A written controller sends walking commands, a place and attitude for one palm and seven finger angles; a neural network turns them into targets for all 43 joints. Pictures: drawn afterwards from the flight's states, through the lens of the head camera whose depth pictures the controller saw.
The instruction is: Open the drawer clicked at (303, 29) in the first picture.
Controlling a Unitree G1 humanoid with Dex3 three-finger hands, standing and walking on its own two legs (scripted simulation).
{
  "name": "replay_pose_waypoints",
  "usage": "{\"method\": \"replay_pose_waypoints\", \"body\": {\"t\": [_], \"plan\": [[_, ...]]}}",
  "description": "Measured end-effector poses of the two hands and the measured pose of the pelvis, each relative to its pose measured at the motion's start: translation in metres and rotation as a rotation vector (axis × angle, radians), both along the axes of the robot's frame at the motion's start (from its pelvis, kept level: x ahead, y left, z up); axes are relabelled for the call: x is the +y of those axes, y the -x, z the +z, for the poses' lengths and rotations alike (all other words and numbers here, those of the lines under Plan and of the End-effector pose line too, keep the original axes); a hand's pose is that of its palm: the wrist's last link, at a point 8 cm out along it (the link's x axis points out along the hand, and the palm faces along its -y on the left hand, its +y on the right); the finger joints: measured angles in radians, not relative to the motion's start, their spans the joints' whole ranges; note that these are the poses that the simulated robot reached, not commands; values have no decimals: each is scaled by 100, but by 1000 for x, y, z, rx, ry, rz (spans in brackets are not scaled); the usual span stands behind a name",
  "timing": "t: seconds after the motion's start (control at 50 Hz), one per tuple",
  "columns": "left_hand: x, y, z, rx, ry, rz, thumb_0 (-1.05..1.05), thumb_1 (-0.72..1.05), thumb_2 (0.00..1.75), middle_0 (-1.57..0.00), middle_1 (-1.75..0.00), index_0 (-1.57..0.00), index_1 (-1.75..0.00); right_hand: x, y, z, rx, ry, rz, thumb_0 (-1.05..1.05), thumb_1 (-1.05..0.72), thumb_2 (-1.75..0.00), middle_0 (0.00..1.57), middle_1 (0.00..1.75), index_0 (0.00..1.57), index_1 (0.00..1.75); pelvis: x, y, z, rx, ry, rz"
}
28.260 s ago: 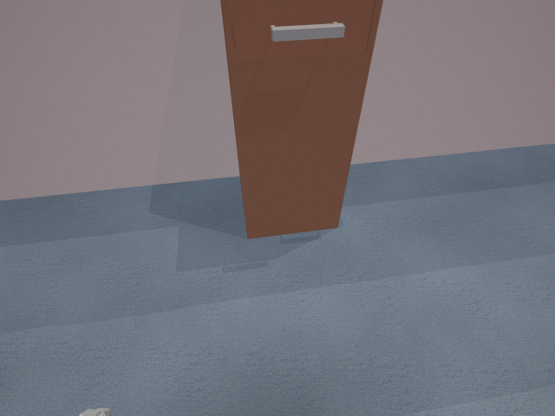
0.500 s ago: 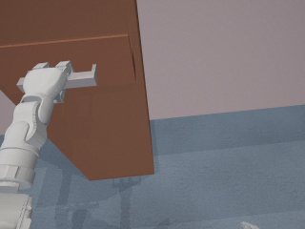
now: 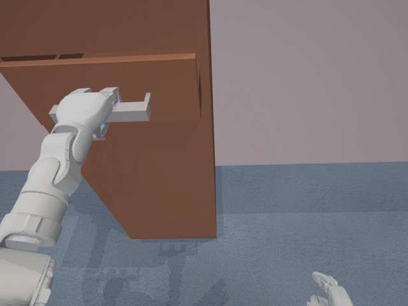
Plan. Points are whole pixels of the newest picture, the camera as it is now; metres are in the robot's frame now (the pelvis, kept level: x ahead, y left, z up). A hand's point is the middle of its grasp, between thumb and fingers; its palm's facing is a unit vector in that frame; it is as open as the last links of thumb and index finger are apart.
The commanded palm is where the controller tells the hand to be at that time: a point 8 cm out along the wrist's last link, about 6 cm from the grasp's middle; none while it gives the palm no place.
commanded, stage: pull the drawer open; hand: left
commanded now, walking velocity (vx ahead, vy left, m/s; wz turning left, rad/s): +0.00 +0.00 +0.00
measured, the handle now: (104, 105) +0.46 +0.24 +0.15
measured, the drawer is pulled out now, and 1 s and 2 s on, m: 0.03 0.10 0.30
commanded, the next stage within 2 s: none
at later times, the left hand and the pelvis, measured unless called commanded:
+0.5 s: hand (91, 153) +0.35 +0.24 +0.13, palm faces +0.07 -0.06 -1.00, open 6.1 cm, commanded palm +0.33 +0.24 +0.20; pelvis +0.00 +0.00 +0.00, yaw -2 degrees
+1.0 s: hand (87, 161) +0.33 +0.24 +0.13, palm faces +0.03 -0.06 -1.00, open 6.2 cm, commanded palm +0.27 +0.24 +0.20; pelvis +0.00 +0.00 +0.01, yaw -2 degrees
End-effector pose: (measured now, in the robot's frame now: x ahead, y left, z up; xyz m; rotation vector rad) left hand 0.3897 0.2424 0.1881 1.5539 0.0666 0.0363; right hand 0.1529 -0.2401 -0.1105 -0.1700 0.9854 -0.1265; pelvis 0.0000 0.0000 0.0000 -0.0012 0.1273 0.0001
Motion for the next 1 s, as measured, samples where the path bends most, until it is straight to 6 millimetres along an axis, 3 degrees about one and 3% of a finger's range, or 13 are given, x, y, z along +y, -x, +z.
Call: {"method": "replay_pose_waypoints", "body": {"t": [0.2, 0.3, 0.4, 0.5, 0.62, 0.72, 0.84, 1.0], "plan": [[0, 3, -1, -9, 4, -7, 0, 65, 76, -33, -135, -36, -135, -21, 50, -8, 86, 16, -80, 1, -90, -90, 20, 30, 21, 30, -5, 6, 0, -2, -3, -24], [0, 15, -3, -41, 18, -16, 1, 67, 76, -30, -135, -34, -135, -29, 62, -9, 98, 9, -116, 1, -90, -90, 20, 30, 20, 30, -3, 3, 1, -1, -5, -46], [-1, 38, -5, -75, 34, -26, 2, 68, 75, -27, -135, -34, -134, -27, 51, -6, 63, -1, -108, 1, -90, -90, 20, 30, 20, 30, 0, -1, 2, -9, -5, -54], [-2, 60, -6, -92, 39, -28, 2, 68, 77, -28, -135, -34, -133, -16, 17, -3, -3, -6, -42, 1, -90, -90, 20, 30, 20, 30, 2, -3, 2, -21, -3, -32], [-4, 61, -4, -74, 18, 0, 1, 65, 79, -31, -135, -37, -133, 6, -26, 6, -81, -19, 46, 1, -90, -90, 20, 30, 20, 30, 2, 2, 2, -39, -4, -1], [-5, 59, -2, -43, 9, 15, 1, 64, 78, -33, -135, -38, -134, 22, -45, 17, -151, -43, 85, 1, -90, -90, 20, 30, 20, 30, -1, 5, 3, -53, -6, 7], [-4, 59, -1, -27, 11, 11, 1, 64, 76, -33, -135, -38, -133, 25, -40, 20, -157, -50, 91, 1, -90, -90, 20, 30, 21, 30, -4, 8, 4, -62, -7, 1], [-3, 79, -3, -49, 39, -16, 2, 68, 74, -27, -135, -34, -129, 3, -10, 12, -96, -46, 30, 1, -90, -90, 20, 30, 21, 30, -3, 2, 6, -57, -7, -35]]}}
